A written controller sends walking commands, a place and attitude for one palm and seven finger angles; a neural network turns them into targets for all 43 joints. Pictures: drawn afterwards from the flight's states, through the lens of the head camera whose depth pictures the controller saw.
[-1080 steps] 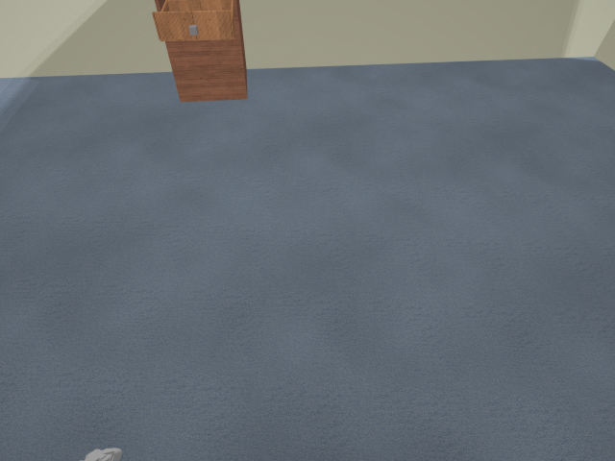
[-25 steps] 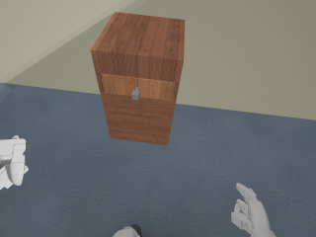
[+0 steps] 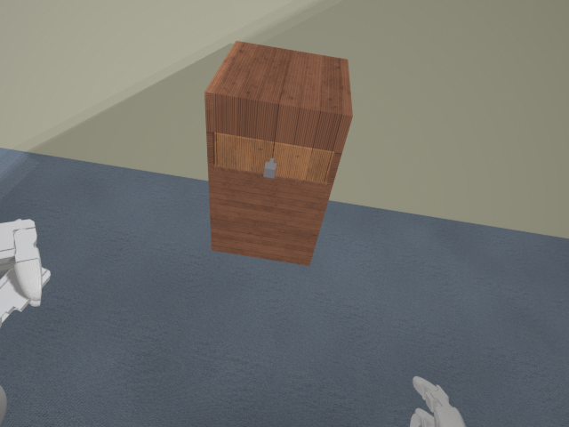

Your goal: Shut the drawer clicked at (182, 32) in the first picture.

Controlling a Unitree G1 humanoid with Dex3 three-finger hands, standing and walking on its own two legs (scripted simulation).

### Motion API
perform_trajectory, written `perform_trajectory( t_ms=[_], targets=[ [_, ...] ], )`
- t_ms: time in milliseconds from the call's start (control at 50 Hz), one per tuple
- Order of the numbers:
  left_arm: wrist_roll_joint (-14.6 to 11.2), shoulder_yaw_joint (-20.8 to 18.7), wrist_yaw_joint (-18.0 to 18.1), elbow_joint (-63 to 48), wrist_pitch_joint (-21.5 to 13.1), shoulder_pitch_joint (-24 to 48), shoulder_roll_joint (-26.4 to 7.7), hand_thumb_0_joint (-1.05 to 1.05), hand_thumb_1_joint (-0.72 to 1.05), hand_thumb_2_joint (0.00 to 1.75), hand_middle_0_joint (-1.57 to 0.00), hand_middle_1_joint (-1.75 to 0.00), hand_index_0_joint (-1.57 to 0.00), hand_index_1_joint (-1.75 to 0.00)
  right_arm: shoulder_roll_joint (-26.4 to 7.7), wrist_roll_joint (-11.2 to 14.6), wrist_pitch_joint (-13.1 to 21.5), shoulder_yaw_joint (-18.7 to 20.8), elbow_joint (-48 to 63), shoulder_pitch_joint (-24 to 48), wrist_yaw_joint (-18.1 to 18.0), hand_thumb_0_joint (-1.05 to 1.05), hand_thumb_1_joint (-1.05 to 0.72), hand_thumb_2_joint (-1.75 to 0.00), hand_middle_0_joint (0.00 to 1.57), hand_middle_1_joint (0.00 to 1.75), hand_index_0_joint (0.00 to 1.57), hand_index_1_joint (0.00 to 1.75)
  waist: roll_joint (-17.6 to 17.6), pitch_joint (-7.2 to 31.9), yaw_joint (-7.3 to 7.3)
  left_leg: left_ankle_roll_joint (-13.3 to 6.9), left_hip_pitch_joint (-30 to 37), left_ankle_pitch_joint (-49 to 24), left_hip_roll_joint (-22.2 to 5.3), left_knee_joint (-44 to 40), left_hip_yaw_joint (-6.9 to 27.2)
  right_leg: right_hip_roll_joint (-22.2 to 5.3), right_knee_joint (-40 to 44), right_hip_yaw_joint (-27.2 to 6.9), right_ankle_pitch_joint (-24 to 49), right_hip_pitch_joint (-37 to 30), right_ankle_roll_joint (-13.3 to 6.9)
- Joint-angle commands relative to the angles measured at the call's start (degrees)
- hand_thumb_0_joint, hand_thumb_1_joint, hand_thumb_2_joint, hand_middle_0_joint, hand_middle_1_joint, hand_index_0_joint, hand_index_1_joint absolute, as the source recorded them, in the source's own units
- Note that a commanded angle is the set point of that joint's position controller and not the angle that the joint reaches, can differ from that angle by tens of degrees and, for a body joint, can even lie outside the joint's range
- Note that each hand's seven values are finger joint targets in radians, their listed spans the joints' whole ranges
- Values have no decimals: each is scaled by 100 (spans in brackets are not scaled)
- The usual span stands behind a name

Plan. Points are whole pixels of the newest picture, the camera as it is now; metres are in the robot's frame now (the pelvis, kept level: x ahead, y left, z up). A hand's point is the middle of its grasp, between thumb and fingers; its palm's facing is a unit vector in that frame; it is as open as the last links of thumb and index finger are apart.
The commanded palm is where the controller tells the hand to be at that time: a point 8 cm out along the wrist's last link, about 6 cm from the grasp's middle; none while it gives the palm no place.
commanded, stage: stop stepping back and stand still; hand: left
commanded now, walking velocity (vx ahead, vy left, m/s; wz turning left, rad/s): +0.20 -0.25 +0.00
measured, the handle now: (270, 166) +0.92 +0.07 -0.20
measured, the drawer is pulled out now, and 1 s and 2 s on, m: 0.00 0.00 0.00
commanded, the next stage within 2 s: let the arm hang, fingers relaxed in 0.52 s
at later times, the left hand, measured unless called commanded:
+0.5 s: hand (42, 298) +0.18 +0.25 +0.19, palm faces +0.32 -0.85 -0.42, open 3.3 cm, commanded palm +0.11 +0.29 +0.21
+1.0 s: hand out of the picture -0.02 +0.22 -0.14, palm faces -0.02 -0.97 -0.24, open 3.5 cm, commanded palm none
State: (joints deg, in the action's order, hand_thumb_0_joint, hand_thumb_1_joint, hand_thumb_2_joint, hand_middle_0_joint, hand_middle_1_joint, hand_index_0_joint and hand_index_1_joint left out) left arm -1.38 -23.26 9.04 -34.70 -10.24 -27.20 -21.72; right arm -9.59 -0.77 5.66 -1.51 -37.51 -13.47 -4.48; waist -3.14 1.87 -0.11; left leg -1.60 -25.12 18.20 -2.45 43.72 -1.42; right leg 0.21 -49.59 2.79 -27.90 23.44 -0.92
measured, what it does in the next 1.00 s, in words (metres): steps on the spot: right foot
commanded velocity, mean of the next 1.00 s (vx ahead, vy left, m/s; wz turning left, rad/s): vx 0.03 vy -0.03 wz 0.00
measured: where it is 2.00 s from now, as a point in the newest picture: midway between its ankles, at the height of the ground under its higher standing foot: outside the picture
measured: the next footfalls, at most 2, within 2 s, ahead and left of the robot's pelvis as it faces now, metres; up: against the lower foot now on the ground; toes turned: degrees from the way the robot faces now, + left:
right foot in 0.26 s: -0.02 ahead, -0.09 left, +0.00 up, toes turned -7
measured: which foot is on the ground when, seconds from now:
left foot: down 0.00-1.00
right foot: up 0.00-0.24, down 0.26-1.00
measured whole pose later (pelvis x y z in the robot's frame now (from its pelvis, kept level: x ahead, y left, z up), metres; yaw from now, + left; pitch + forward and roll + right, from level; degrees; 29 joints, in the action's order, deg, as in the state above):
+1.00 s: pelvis -0.04 +0.03 +0.03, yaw -2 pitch -1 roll +0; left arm 0.9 -1.4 1.2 56.0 2.0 -16.7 -12.4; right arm -10.2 -1.3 -1.2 -0.3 -56.0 -13.2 -0.6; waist -0.2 -4.2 0.0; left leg -1.0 -15.4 11.1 -0.1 27.3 -1.4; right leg -0.5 -26.7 4.6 -15.7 10.1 -0.9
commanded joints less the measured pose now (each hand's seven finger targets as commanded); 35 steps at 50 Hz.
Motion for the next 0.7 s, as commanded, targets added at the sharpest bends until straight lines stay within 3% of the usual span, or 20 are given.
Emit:
perform_trajectory(
  t_ms=[0,20,60,120,160,200,220,240,260,300,340,360,400,480,520,560,580,600,620,680],
  targets=[
    [35,-580,-27,-1816,-513,-56,-1236,0,90,90,-140,-160,-140,-160,-726,-27,566,277,1072,609,125,0,-90,-90,20,30,20,30,1139,-40,-74,-415,387,2716,-1757,-3787,2942,42,-2035,-440,102,889,30],
    [-9,-462,-32,-1852,-456,-588,-1021,0,90,90,-140,-160,-140,-160,-715,-1,554,286,1107,621,182,0,-90,-90,20,30,20,30,865,249,-3,-423,706,2089,-1653,-3527,2171,-5,-1594,-262,219,622,27],
    [-38,-261,3,-1960,-338,-957,-801,0,90,90,-140,-160,-140,-160,-737,-26,484,251,1123,640,215,0,-90,-90,20,30,20,30,1473,300,46,-152,393,1832,-1296,-3664,1083,140,-468,226,290,-316,3],
    [-43,-184,82,-1465,-133,-992,-783,0,90,90,-140,-160,-140,-160,-807,-100,334,249,1147,594,109,0,-90,-90,20,30,20,30,2150,114,-8,171,-111,2120,-1089,-3937,508,517,762,790,-413,-1500,-117],
    [-58,-220,136,-1184,26,-813,-858,0,90,90,-140,-160,-140,-160,-797,-102,172,296,1141,580,32,0,-90,-90,20,30,20,30,1595,67,-3,246,-107,1867,-876,-3218,269,559,2057,767,-476,-2056,-255],
    [-119,-307,97,-1066,126,-688,-993,0,90,90,-140,-160,-140,-160,-669,-21,29,295,1134,549,-6,0,-90,-90,20,30,20,30,90,31,-80,223,-240,700,-273,-831,-343,-481,3307,-545,329,-1922,-729],
    [-161,-551,125,-1232,73,-428,-1346,0,90,90,-140,-160,-140,-160,-660,25,12,293,1093,519,-8,0,-90,-90,20,30,20,30,-683,50,-121,235,-394,195,-65,639,-263,-1586,3918,-1938,216,-1327,-1218],
    [-196,-834,166,-1413,-64,-102,-1599,0,90,90,-140,-160,-140,-160,-713,-20,62,274,1039,614,-1,0,-90,-90,20,30,20,30,-560,-87,-111,273,-632,101,-141,1321,-30,-2033,3946,-2217,815,-989,-1508],
    [-173,-895,195,-1208,-219,134,-1616,0,90,90,-140,-160,-140,-160,-651,-21,190,260,1002,559,47,0,-90,-90,20,30,20,30,-714,-21,-226,284,-240,366,-425,832,250,-2130,3734,-2173,99,-545,-1362],
    [-152,-382,125,-811,-90,-245,-923,0,90,90,-140,-160,-140,-160,-780,92,184,396,883,583,-11,0,-90,-90,20,30,20,30,-286,-155,-206,133,738,-43,-260,-288,19,-1440,3159,-1384,-504,20,-963],
    [-157,-244,113,-1137,-206,-430,-816,0,90,90,-140,-160,-140,-160,-811,95,245,319,949,649,-68,0,-90,-90,20,30,20,30,847,-221,-212,-2,1421,-84,-287,-1592,73,-855,2282,-605,204,122,-489],
    [-145,-295,97,-1316,-296,-391,-859,0,90,90,-140,-160,-140,-160,-894,69,295,314,1010,685,-97,0,-90,-90,20,30,20,30,1567,-288,-162,-167,1335,14,-698,-2241,887,-378,1652,-229,385,112,-163],
    [-107,-518,52,-1337,-412,-553,-1026,0,90,90,-140,-160,-140,-160,-800,33,375,278,996,686,-92,0,-90,-90,20,30,20,30,1784,-213,-164,-384,812,869,-1377,-3379,2215,27,667,-31,-3,-264,103],
    [-6,-712,67,-1254,-488,-915,-1119,0,90,90,-140,-160,-140,-160,-825,18,387,310,1075,633,-17,0,-90,-90,20,30,20,30,1180,-106,-22,-178,228,613,-854,-2704,777,-152,2273,-37,652,-1493,-17],
    [-64,-632,31,-1086,-494,-1028,-1007,0,90,90,-140,-160,-140,-160,-773,31,329,373,1141,605,40,0,-90,-90,20,30,20,30,208,-11,-86,131,315,337,-129,-1432,94,-681,3175,-1017,347,-1210,-320],
    [-141,-590,54,-934,-435,-1079,-951,0,90,90,-140,-160,-140,-160,-765,86,276,412,1028,489,44,0,-90,-90,20,30,20,30,-378,-71,-111,182,485,-181,10,-293,48,-1442,3694,-1943,49,-556,-734],
    [-152,-535,86,-823,-400,-1033,-873,0,90,90,-140,-160,-140,-160,-752,98,257,379,1001,507,55,0,-90,-90,20,30,20,30,-274,-73,-154,176,380,-321,1,-253,82,-1468,3533,-1871,775,-732,-782],
    [565,1506,-702,3804,491,88,-107,0,90,90,-140,-160,-140,-160,-1572,-13,417,665,-324,512,623,0,-90,-90,20,30,20,30,224,-173,-379,158,-196,-837,-315,452,236,-1766,1949,-796,4189,-689,-680],
    [463,1497,-806,3862,862,-34,127,0,90,90,-136,-156,-136,-156,-1073,56,89,656,-219,29,597,0,-90,-90,20,30,20,30,145,414,-307,190,348,-616,-147,58,314,-1310,1673,-727,4310,-894,-628],
    [358,1799,-864,4728,1003,352,404,0,90,90,-124,-143,-124,-143,-1020,-33,-249,459,-160,-8,531,0,-90,-90,20,30,20,30,-844,305,-75,-100,717,-2299,-340,-768,657,-739,1357,-158,3403,-705,-101]
  ],
)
